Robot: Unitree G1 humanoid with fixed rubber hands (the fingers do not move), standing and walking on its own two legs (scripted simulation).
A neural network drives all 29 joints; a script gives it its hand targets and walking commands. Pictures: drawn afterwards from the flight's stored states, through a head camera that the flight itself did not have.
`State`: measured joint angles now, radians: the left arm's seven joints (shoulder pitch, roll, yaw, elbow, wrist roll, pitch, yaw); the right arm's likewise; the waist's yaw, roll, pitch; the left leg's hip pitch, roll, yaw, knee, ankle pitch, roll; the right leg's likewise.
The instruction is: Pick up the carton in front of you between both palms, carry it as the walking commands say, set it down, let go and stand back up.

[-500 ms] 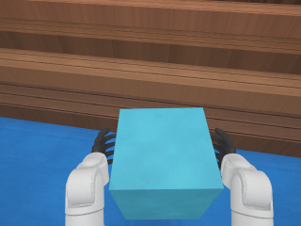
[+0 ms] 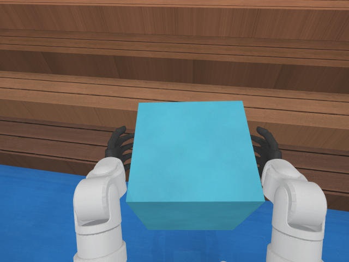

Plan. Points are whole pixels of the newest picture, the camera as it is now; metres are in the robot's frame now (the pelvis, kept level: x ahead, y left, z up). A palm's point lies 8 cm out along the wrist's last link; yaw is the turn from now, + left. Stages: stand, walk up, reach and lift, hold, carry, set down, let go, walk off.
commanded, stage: carry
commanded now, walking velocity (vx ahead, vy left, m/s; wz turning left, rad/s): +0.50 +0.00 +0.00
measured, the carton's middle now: (190, 172) +0.30 +0.00 +0.04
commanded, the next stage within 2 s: none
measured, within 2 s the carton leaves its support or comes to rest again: neither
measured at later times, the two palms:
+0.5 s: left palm (142, 41) +0.71 +0.14 +0.14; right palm (240, 40) +0.68 -0.16 +0.15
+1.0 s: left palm out of the picture +1.02 +0.11 +0.18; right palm out of the picture +1.05 -0.19 +0.19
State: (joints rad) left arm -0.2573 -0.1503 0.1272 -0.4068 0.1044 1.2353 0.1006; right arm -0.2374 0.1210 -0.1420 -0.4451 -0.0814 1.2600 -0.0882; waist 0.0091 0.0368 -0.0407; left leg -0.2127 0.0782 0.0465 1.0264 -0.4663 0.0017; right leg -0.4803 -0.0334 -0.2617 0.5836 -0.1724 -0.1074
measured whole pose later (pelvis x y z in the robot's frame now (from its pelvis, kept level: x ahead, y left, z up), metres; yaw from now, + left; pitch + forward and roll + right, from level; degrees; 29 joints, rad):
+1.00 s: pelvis +0.65 -0.07 +0.08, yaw -2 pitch +4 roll -4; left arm -0.75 -0.06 0.21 -0.05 0.09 1.25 0.15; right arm -0.73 0.02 -0.33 -0.11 -0.05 1.29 -0.11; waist 0.13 0.03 0.15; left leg -0.39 -0.03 -0.17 1.48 -0.18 0.03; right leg -0.84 0.06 -0.19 1.20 -0.43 -0.17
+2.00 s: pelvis +1.24 -0.18 +0.49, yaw -2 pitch +3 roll -3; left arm -0.88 0.00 0.23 0.22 0.03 1.37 0.16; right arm -0.92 -0.02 -0.41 0.21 -0.13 1.41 -0.10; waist 0.17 0.06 0.02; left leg -0.71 -0.03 -0.09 1.81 -0.14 0.10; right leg -0.58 0.02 -0.17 0.92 -0.39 -0.08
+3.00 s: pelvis +1.64 -0.17 +0.74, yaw -2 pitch +4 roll +0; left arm -0.81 0.01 0.27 0.31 0.11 1.31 0.09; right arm -0.83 0.01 -0.28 0.30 -0.12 1.33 -0.11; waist -0.02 0.00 -0.13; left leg -0.25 0.00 0.06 0.42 -0.15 0.06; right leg -0.22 0.03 -0.07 0.50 -0.21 -0.05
